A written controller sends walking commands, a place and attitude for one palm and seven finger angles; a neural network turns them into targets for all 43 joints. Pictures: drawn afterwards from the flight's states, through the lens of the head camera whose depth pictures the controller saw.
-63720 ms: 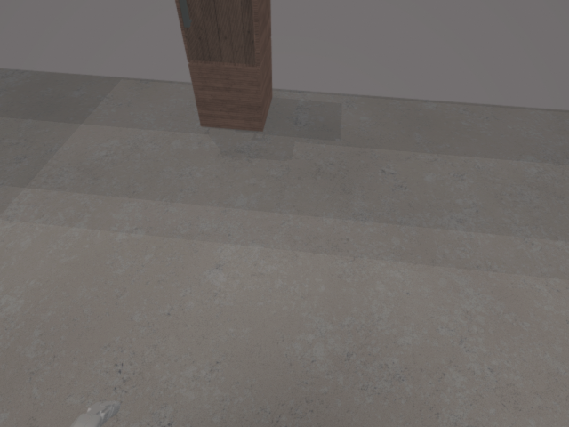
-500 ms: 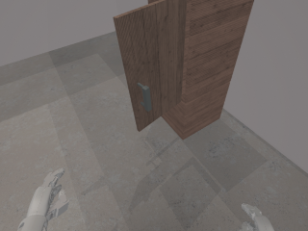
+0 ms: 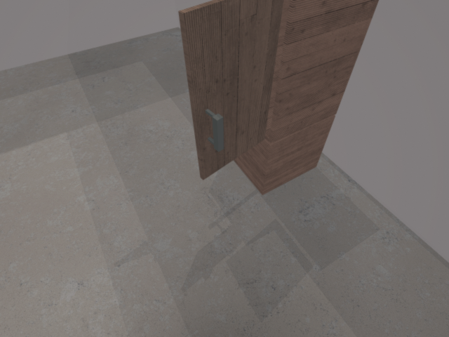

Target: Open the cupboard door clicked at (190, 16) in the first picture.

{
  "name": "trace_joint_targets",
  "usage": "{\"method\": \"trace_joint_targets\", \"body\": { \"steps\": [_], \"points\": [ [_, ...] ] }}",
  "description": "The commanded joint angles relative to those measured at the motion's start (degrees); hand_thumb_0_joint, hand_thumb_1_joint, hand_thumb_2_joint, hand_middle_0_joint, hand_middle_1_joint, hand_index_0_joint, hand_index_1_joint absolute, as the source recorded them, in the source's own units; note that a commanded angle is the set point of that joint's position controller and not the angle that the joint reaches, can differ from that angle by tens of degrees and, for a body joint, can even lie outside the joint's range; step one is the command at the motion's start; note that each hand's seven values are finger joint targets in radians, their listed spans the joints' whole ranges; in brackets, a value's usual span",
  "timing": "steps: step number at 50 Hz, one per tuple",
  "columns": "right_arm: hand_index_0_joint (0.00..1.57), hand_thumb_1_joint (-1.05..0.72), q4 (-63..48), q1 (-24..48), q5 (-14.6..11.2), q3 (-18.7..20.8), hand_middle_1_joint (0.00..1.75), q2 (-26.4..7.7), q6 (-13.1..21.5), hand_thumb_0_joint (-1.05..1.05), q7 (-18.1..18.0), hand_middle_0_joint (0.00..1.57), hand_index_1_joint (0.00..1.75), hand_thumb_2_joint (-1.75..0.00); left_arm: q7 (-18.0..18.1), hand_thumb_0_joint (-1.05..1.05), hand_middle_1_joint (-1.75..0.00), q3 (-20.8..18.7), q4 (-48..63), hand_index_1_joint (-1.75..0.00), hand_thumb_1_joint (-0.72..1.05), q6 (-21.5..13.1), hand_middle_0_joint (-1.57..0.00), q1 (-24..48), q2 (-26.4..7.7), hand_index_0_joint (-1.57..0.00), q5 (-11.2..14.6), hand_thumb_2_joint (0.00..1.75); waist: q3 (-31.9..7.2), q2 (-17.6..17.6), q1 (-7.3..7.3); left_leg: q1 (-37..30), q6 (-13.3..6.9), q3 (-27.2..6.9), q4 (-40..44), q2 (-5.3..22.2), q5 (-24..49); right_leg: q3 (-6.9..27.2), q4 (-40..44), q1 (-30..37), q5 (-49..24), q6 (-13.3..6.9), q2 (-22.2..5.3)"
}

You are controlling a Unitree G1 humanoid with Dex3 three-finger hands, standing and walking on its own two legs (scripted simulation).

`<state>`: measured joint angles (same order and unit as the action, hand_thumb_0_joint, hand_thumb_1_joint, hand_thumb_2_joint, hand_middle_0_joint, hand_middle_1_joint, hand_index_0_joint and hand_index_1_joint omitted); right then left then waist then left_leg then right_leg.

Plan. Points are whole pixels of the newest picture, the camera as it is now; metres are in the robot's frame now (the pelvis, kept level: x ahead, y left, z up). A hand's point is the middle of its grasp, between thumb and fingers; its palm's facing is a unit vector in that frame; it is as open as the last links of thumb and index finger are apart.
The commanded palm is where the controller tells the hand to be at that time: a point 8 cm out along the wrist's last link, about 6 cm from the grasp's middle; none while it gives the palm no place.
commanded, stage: let the arm hang, fingers relaxed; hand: left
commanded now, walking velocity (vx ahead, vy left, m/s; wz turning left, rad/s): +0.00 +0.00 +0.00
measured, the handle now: (214, 130) +0.71 +0.09 -0.10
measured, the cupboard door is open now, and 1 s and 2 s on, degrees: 100 100 100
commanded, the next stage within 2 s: look to check the result in 0.46 s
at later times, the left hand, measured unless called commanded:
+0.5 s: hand out of the picture +0.11 +0.20 -0.16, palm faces -0.03 -0.96 -0.29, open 7.4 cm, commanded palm none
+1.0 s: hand out of the picture +0.10 +0.20 -0.16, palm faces -0.01 -0.95 -0.32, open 7.4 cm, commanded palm none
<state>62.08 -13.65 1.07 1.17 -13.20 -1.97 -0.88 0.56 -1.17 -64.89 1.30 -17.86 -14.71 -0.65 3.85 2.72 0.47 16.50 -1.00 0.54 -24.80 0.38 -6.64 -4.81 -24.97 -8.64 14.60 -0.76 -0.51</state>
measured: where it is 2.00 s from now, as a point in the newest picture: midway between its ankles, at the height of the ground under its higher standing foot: outside the picture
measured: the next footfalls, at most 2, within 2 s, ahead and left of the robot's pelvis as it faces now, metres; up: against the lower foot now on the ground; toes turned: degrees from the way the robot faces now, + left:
none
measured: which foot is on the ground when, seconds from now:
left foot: down 0.00-1.00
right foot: down 0.00-1.00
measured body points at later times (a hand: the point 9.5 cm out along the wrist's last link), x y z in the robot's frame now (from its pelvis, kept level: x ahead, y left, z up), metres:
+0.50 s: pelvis +0.03 -0.01 +0.01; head +0.04 -0.02 +0.45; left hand +0.11 +0.25 -0.13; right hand +0.07 -0.29 -0.15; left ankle +0.08 +0.11 -0.74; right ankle -0.01 -0.12 -0.74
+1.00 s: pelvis +0.05 -0.03 +0.01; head +0.07 -0.04 +0.46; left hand +0.10 +0.25 -0.13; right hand +0.11 -0.30 -0.15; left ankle +0.08 +0.11 -0.74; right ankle -0.01 -0.12 -0.74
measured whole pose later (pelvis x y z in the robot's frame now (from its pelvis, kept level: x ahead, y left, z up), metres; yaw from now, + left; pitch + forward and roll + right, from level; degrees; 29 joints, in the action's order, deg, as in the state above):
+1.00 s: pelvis +0.05 -0.03 +0.01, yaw -1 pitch -1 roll +0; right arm 64.4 -6.7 0.8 0.5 -16.3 -0.5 -1.1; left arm 1.1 -0.6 -64.9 -0.5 -9.2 -15.4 -0.2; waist 3.9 1.6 0.1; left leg 9.9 1.3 0.9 -19.8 1.6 -8.5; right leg -4.2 -18.2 -1.6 15.4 -2.1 0.9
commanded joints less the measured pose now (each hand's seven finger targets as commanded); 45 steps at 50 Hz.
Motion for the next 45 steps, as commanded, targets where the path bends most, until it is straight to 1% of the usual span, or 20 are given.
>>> {"method": "trace_joint_targets", "body": {
  "steps": [1, 3, 4, 5, 7, 12, 14, 16, 18, 19, 21, 23, 25, 28, 30, 32, 34, 36, 40, 45],
  "points": [
    [0.2, -0.9, -1.67, 0.05, 0.25, 1.89, 0.3, -9.99, 1.69, 0.0, -0.5, 0.2, 0.3, -0.9, 0.24, 0.0, -0.3, -1.64, 2.46, -0.3, 0.9, -1.83, -0.2, 1.64, -8.55, -0.2, -0.26, 0.9, 0.12, -3.68, -0.88, -3.86, -1.32, -7.11, 6.49, 5.25, -13.32, 6.83, 8.58, -7.54, 11.38, -3.27, -5.43],
    [0.2, -0.9, -1.16, 0.13, 0.26, 1.93, 0.3, -10.25, 1.78, 0.0, -0.43, 0.2, 0.3, -0.9, 0.32, 0.0, -0.3, -1.75, 2.5, -0.3, 0.9, -1.87, -0.2, 2.61, -9.19, -0.2, -0.24, 0.9, 0.77, -4.21, -0.97, -3.91, -1.34, -7.23, 6.95, 5.46, -12.81, 6.82, 8.51, -7.68, 11.12, -3.25, -5.44],
    [0.2, -0.9, -1.17, 0.39, 0.15, 1.95, 0.3, -10.6, 1.9, 0.0, -0.4, 0.2, 0.3, -0.9, 0.32, 0.0, -0.3, -1.84, 2.49, -0.3, 0.9, -1.99, -0.2, 2.49, -9.5, -0.2, -0.22, 0.9, 0.29, -4.38, -0.65, -4.15, -1.4, -6.99, 6.75, 5.43, -11.84, 6.89, 8.49, -7.27, 10.61, -3.24, -5.42],
    [0.2, -0.9, -0.83, 1.08, 0.24, 1.82, 0.3, -10.29, 1.98, 0.0, -0.33, 0.2, 0.3, -0.9, 0.34, 0.0, -0.3, -1.75, 2.33, -0.3, 0.9, -1.98, -0.2, 2.92, -9.47, -0.2, -0.23, 0.9, 0.49, -3.59, -0.69, -4.28, -1.34, -6.82, 6.8, 5.45, -11.36, 6.92, 8.51, -7.35, 10.02, -3.18, -5.81],
    [0.2, -0.9, -0.58, 1.16, 0.25, 1.77, 0.3, -10.36, 2.13, 0.0, -0.27, 0.2, 0.3, -0.9, 0.36, 0.0, -0.3, -1.79, 2.44, -0.3, 0.9, -2.11, -0.2, 3.83, -9.97, -0.2, -0.18, 0.9, 0.5, -4.32, -0.75, -4.4, -1.25, -6.74, 7.02, 5.51, -9.68, 6.96, 8.34, -6.68, 8.55, -3.05, -5.81],
    [0.2, -0.9, 0.03, 2.92, 0.21, 1.48, 0.3, -10.96, 2.55, 0.0, -0.16, 0.2, 0.3, -0.9, 0.39, 0.0, -0.3, -1.77, 2.65, -0.3, 0.9, -2.33, -0.2, 5.69, -10.72, -0.2, -0.1, 0.9, -0.04, -2.09, -0.51, -4.71, -1.1, -6.8, 7.81, 5.93, -6.22, 6.89, 7.82, -4.37, 4.27, -2.69, -5.86],
    [0.2, -0.9, -0.14, 3.56, 0.05, 1.42, 0.3, -11.28, 2.77, 0.0, -0.17, 0.2, 0.3, -0.9, 0.39, 0.0, -0.3, -1.87, 2.69, -0.3, 0.9, -2.6, -0.2, 6.06, -11.1, -0.2, -0.09, 0.9, -1.41, -2.67, -0.29, -5.6, -1.06, -6.1, 7.0, 5.92, -2.54, 6.79, 8.15, -2.94, 1.7, -2.62, -6.18],
    [0.2, -0.9, 0.22, 3.89, 0.13, 1.24, 0.3, -11.23, 2.96, 0.0, -0.18, 0.2, 0.3, -0.9, 0.45, 0.0, -0.3, -1.72, 2.73, -0.3, 0.9, -2.78, -0.2, 7.32, -11.21, -0.2, 0.0, 0.9, -2.29, -2.93, -0.51, -6.23, -0.88, -5.86, 6.43, 5.94, 1.02, 6.96, 8.22, -1.63, -1.27, -2.5, -6.52],
    [0.2, -0.9, 0.25, 4.48, 0.11, 1.14, 0.3, -11.39, 3.1, 0.0, -0.22, 0.2, 0.3, -0.9, 0.49, 0.0, -0.3, -1.69, 2.76, -0.3, 0.9, -2.9, -0.2, 7.87, -11.16, -0.2, 0.06, 0.9, -3.42, -2.43, -0.49, -7.29, -0.79, -5.65, 6.12, 6.08, 3.65, 6.78, 8.14, -0.6, -4.01, -2.37, -6.78],
    [0.2, -0.9, -0.01, 4.6, 0.0, 1.21, 0.3, -11.83, 3.15, 0.0, -0.25, 0.2, 0.3, -0.9, 0.52, 0.0, -0.3, -1.8, 2.93, -0.3, 0.9, -3.08, -0.2, 7.86, -11.45, -0.2, 0.02, 0.9, -4.12, -3.32, -0.43, -7.75, -0.82, -5.58, 5.68, 6.13, 5.1, 6.86, 8.37, 0.01, -5.57, -2.37, -6.73],
    [0.2, -0.9, 0.18, 5.12, 0.12, 1.17, 0.3, -11.92, 3.22, 0.0, -0.29, 0.2, 0.3, -0.9, 0.57, 0.0, -0.3, -1.76, 2.92, -0.3, 0.9, -3.1, -0.2, 8.79, -11.41, -0.2, 0.08, 0.9, -4.34, -1.99, -0.63, -8.27, -0.62, -5.32, 5.61, 6.19, 6.57, 6.77, 8.32, 0.74, -7.86, -2.31, -6.99],
    [0.2, -0.9, 0.24, 5.44, 0.07, 1.06, 0.3, -12.01, 3.2, 0.0, -0.35, 0.2, 0.3, -0.9, 0.56, 0.0, -0.3, -1.74, 3.06, -0.3, 0.9, -3.04, -0.2, 9.36, -11.46, -0.2, 0.12, 0.9, -4.3, -0.89, -0.65, -8.37, -0.52, -5.43, 5.83, 6.26, 6.99, 6.79, 8.43, 1.31, -8.25, -2.21, -6.89],
    [0.2, -0.9, 0.09, 5.85, 0.08, 1.02, 0.3, -12.2, 3.21, 0.0, -0.42, 0.2, 0.3, -0.9, 0.6, 0.0, -0.3, -1.84, 3.01, -0.3, 0.9, -3.08, -0.2, 9.58, -11.55, -0.2, 0.1, 0.9, -4.21, -1.01, -0.64, -8.63, -0.46, -5.26, 5.52, 6.33, 8.27, 6.63, 8.69, 1.85, -10.17, -2.22, -7.07],
    [0.2, -0.9, 0.07, 5.9, 0.02, 0.88, 0.3, -12.3, 3.15, 0.0, -0.51, 0.2, 0.3, -0.9, 0.6, 0.0, -0.3, -1.81, 2.94, -0.3, 0.9, -3.02, -0.2, 9.69, -11.42, -0.2, 0.16, 0.9, -5.03, -1.74, -0.75, -9.55, -0.33, -5.04, 5.63, 6.5, 8.66, 6.53, 8.98, 2.53, -10.85, -2.03, -7.05],
    [0.2, -0.9, -0.07, 6.3, 0.02, 0.98, 0.3, -12.46, 3.09, 0.0, -0.53, 0.2, 0.3, -0.9, 0.65, 0.0, -0.3, -1.79, 2.96, -0.3, 0.9, -3.06, -0.2, 9.91, -11.43, -0.2, 0.13, 0.9, -4.6, -2.39, -0.78, -9.88, -0.29, -5.01, 5.4, 6.48, 9.19, 6.42, 9.24, 2.39, -12.04, -1.99, -7.11],
    [0.2, -0.9, -0.07, 6.34, 0.03, 0.9, 0.3, -12.67, 3.06, 0.0, -0.58, 0.2, 0.3, -0.9, 0.67, 0.0, -0.3, -1.75, 2.98, -0.3, 0.9, -3.06, -0.2, 9.89, -11.45, -0.2, 0.2, 0.9, -5.5, -2.08, -0.85, -10.62, -0.29, -4.82, 5.3, 6.58, 9.85, 6.45, 9.2, 3.01, -13.07, -1.95, -7.19],
    [0.2, -0.9, -0.21, 6.48, -0.07, 0.97, 0.3, -12.92, 3.02, 0.0, -0.67, 0.2, 0.3, -0.9, 0.76, 0.0, -0.3, -1.82, 3.0, -0.3, 0.9, -3.15, -0.2, 9.57, -11.47, -0.2, 0.17, 0.9, -5.89, -2.94, -0.72, -11.36, -0.32, -4.75, 4.93, 6.57, 10.76, 6.48, 9.35, 3.18, -14.57, -1.87, -7.03],
    [0.2, -0.9, -0.06, 6.53, -0.05, 0.94, 0.3, -12.67, 2.97, 0.0, -0.68, 0.2, 0.3, -0.9, 0.79, 0.0, -0.3, -1.75, 2.93, -0.3, 0.9, -3.09, -0.2, 9.74, -11.46, -0.2, 0.19, 0.9, -5.8, -2.55, -0.89, -11.47, -0.24, -4.51, 5.04, 6.67, 10.99, 6.39, 9.29, 3.41, -15.26, -1.87, -7.21],
    [0.2, -0.9, -0.09, 6.74, -0.13, 0.9, 0.3, -12.64, 2.85, 0.0, -0.73, 0.2, 0.3, -0.9, 0.89, 0.0, -0.3, -1.66, 2.86, -0.3, 0.9, -3.08, -0.2, 9.24, -11.48, -0.2, 0.23, 0.9, -5.25, -3.24, -0.86, -11.94, -0.24, -4.27, 4.77, 6.7, 11.51, 6.18, 9.5, 3.36, -16.91, -1.75, -7.26],
    [0.2, -0.9, -0.07, 6.72, -0.12, 0.84, 0.3, -12.57, 2.67, 0.0, -0.75, 0.2, 0.3, -0.9, 0.92, 0.0, -0.3, -1.57, 2.67, -0.3, 0.9, -3.02, -0.2, 8.73, -11.38, -0.2, 0.27, 0.9, -4.51, -3.68, -0.85, -12.07, -0.15, -4.08, 4.99, 6.67, 10.48, 6.17, 9.93, 3.07, -16.07, -1.67, -7.23]
  ]
}}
